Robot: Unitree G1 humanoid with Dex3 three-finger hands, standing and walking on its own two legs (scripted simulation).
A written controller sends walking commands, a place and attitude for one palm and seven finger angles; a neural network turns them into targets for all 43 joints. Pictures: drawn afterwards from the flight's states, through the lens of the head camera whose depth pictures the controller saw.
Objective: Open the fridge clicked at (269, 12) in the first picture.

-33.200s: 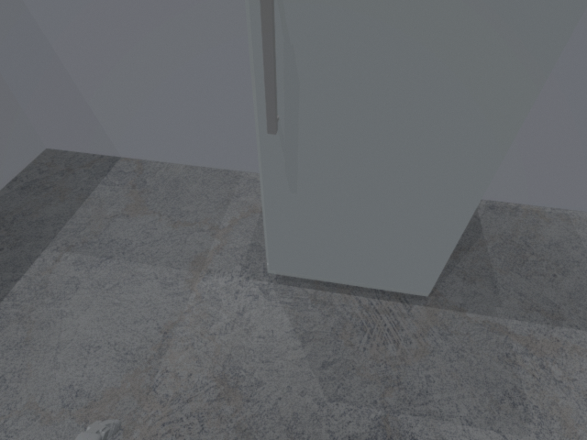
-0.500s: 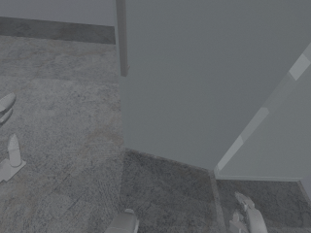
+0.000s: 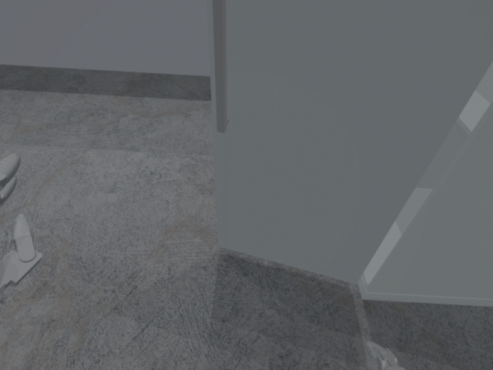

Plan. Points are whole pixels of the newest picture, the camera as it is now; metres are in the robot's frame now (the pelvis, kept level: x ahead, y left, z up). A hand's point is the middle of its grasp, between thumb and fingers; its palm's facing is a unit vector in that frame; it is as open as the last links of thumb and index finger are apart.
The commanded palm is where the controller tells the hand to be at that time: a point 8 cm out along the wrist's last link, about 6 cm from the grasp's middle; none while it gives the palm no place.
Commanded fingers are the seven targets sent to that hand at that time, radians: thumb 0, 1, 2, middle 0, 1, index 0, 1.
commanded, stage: stop stepping back and stand still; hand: left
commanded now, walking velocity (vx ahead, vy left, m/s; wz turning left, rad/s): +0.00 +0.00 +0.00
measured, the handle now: (223, 66) +0.75 +0.11 +0.17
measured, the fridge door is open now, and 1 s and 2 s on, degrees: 76 76 76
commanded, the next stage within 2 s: let the arm hang, fingers relaxed in 0.60 s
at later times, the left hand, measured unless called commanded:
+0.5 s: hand (34, 239) +0.22 +0.29 +0.16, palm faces +0.44 -0.77 -0.46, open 7.4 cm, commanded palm +0.16 +0.32 +0.19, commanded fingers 0.00 0.90 0.90 -0.20 -0.30 -0.20 -0.30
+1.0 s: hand out of the picture +0.09 +0.21 -0.15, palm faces -0.07 -0.98 -0.21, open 7.4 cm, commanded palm none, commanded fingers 0.00 0.90 0.90 -0.20 -0.30 -0.20 -0.30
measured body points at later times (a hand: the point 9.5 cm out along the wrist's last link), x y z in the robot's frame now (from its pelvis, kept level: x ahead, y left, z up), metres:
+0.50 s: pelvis +0.03 +0.02 +0.01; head +0.03 +0.02 +0.46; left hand +0.19 +0.33 +0.19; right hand +0.20 -0.21 -0.08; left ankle +0.04 +0.12 -0.73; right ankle +0.03 -0.09 -0.73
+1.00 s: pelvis +0.01 +0.03 +0.00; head +0.03 +0.04 +0.45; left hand +0.10 +0.26 -0.13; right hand +0.12 -0.25 -0.12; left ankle +0.04 +0.12 -0.73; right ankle +0.03 -0.09 -0.73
